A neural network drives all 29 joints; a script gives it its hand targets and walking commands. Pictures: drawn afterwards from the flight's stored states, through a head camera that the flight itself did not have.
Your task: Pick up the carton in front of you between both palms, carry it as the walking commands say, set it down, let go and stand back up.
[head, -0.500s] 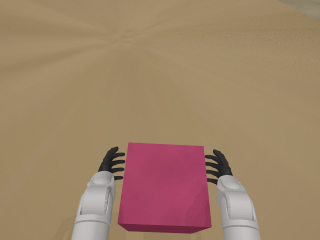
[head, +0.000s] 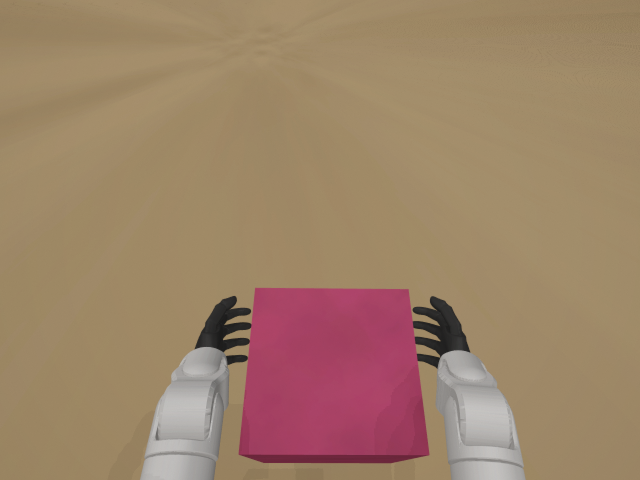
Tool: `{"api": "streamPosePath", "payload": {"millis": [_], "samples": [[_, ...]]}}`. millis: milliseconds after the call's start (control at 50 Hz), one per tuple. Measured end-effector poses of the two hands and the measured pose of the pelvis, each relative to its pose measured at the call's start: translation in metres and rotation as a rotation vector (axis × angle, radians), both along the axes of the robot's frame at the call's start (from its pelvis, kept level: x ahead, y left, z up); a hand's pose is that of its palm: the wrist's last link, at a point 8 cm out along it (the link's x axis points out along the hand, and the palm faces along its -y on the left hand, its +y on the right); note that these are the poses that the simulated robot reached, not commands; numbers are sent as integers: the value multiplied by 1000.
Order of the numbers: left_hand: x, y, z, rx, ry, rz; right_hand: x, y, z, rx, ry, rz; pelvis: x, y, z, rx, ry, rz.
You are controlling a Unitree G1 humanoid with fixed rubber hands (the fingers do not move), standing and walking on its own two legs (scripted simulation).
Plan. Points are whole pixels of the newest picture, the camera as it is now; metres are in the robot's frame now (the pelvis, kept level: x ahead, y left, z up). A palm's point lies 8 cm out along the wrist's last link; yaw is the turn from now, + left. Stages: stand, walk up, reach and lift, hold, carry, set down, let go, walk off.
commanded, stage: carry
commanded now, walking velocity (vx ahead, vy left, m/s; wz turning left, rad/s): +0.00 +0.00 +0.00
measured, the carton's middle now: (329, 383) +0.29 +0.00 -0.10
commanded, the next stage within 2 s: hold in 1.34 s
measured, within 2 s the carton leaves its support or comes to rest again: neither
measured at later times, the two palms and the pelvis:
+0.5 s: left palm (197, 337) +0.29 +0.16 +0.04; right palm (441, 337) +0.29 -0.14 +0.04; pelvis +0.01 +0.01 +0.00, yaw +0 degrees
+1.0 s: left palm (187, 355) +0.27 +0.17 +0.05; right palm (440, 354) +0.27 -0.13 +0.05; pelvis -0.01 +0.02 +0.01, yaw +0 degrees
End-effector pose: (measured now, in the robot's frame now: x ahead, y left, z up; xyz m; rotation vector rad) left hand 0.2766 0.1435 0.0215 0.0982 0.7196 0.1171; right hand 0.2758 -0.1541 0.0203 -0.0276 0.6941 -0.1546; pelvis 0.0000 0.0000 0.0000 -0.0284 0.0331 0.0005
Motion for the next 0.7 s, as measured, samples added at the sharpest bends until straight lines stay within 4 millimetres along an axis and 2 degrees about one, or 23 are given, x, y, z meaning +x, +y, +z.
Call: {"api": "streamPosePath", "payload": {"millis": [80,160,360,560,700], "samples": [[0,4,-4,-16,9,30,5,4,4,-18,9,37,9,-2,4,22,4,-12],[9,3,-1,-27,-4,10,16,3,5,-46,-3,31,15,0,5,19,9,-2],[26,11,29,-7,-92,20,24,11,30,-11,-90,8,15,9,4,20,2,-8],[8,17,17,-18,-28,14,10,17,21,-23,-25,22,6,14,5,27,-7,-7],[0,18,18,-11,-34,17,1,19,20,-20,-31,13,-5,17,5,30,-5,-8]]}}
